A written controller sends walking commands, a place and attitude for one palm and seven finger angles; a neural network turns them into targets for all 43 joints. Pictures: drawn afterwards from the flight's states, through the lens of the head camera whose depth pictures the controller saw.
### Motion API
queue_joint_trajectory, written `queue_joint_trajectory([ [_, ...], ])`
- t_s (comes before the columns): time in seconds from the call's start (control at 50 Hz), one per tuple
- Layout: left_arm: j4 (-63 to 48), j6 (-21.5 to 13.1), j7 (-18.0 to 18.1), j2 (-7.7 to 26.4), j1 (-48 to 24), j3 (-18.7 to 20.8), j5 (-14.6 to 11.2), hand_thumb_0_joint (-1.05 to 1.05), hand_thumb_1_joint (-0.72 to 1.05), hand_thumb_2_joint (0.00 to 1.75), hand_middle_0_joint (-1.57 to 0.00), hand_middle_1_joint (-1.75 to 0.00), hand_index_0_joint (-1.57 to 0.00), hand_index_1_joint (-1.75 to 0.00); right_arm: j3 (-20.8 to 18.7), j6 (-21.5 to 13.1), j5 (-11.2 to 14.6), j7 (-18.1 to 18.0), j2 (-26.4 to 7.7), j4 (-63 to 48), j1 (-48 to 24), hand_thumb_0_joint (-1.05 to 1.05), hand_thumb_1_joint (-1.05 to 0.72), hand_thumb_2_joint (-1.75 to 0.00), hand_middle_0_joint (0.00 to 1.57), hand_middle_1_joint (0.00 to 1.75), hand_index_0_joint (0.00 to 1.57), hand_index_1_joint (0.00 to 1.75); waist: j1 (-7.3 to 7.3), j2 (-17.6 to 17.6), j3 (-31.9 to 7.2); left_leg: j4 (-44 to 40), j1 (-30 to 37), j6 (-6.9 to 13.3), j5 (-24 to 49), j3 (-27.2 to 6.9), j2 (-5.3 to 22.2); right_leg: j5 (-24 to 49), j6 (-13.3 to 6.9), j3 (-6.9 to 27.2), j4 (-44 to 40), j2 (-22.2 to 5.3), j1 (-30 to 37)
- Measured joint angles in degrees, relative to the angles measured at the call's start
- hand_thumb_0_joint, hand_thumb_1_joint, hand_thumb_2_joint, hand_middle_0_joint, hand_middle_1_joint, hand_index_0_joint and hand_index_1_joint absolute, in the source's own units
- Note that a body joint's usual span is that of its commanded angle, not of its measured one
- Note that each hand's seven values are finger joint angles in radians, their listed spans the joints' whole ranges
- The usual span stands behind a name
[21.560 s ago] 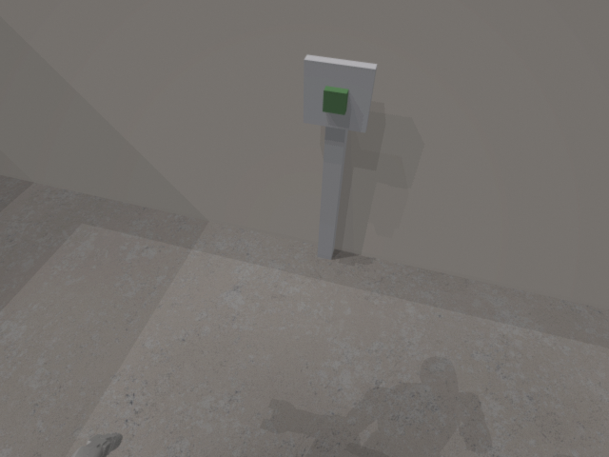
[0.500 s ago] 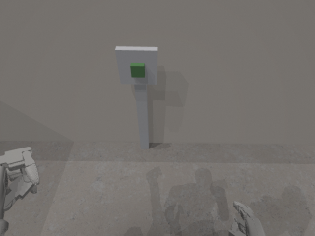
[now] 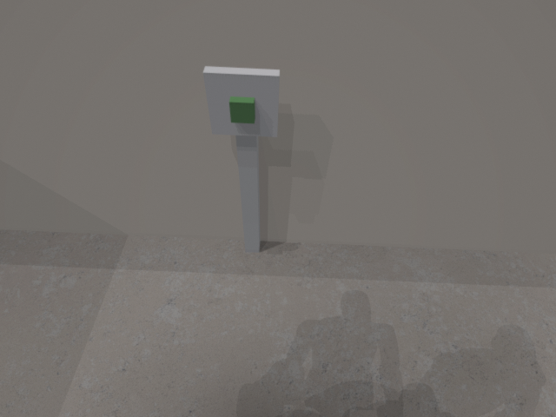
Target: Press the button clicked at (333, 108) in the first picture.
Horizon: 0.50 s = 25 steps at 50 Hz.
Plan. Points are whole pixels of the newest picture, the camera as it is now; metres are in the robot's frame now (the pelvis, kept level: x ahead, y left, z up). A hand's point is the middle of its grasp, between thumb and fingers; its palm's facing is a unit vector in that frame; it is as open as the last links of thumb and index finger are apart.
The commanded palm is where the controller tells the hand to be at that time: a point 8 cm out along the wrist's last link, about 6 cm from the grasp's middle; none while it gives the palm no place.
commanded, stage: let the arm hang, fingers relaxed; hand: left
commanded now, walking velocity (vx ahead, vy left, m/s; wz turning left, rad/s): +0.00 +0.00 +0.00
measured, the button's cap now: (242, 109) +0.80 +0.14 -0.03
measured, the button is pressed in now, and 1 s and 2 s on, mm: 0 0 0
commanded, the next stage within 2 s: stand and wait in 0.60 s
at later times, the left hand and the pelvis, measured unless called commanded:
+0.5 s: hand out of the picture +0.01 +0.16 -0.17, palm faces +0.00 -0.99 -0.16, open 7.3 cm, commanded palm none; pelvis +0.01 +0.01 +0.00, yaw -2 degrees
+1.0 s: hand out of the picture +0.01 +0.18 -0.17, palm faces +0.00 -0.98 -0.18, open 7.4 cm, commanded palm none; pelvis +0.03 +0.01 +0.01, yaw -2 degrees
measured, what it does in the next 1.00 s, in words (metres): stands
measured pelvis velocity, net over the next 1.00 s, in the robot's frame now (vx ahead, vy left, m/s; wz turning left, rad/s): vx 0.03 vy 0.01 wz -0.04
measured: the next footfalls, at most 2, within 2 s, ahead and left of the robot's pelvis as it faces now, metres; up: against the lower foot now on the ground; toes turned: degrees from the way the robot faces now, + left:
none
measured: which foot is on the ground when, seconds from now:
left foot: down 0.00-1.00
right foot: down 0.00-1.00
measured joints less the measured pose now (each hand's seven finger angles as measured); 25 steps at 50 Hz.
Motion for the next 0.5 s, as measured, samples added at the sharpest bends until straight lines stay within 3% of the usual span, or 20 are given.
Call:
queue_joint_trajectory([
  [0.12,4.2,-0.5,0.3,-2.1,0.8,-0.2,-0.1,0.01,0.91,0.9,-0.46,-0.6,-0.46,-0.6,0.1,-0.8,0.2,-0.3,1.9,2.0,0.3,0.0,-0.91,-0.9,0.2,0.3,0.2,0.3,-0.36,2.2,-1.1,-1.8,1.8,0.3,0.4,1.0,-0.3,0.4,0.4,1.0,-1.0,-0.3,1.1],
  [0.24,5.4,-1.0,0.7,-3.7,-0.1,-0.2,-0.1,0.01,0.91,0.9,-0.3,-0.42,-0.29,-0.41,0.4,-1.4,0.2,-0.4,4.2,3.4,0.1,0.0,-0.91,-0.9,0.2,0.3,0.2,0.3,-0.47,2.0,-2.1,-3.0,2.9,0.5,0.6,1.7,-0.5,0.2,0.6,1.7,-1.0,-0.5,1.5],
  [0.5,5.6,-1.7,0.9,-5.4,-1.5,-0.1,-0.1,0.01,0.92,0.9,-0.21,-0.31,-0.2,-0.31,0.1,-2.3,0.3,-1.2,4.7,4.6,0.3,0.0,-0.91,-0.9,0.2,0.3,0.2,0.3,-0.48,0.1,-2.0,-3.9,3.5,0.8,0.5,2.3,-0.8,0.2,1.0,2.3,-1.8,-0.7,1.9],
])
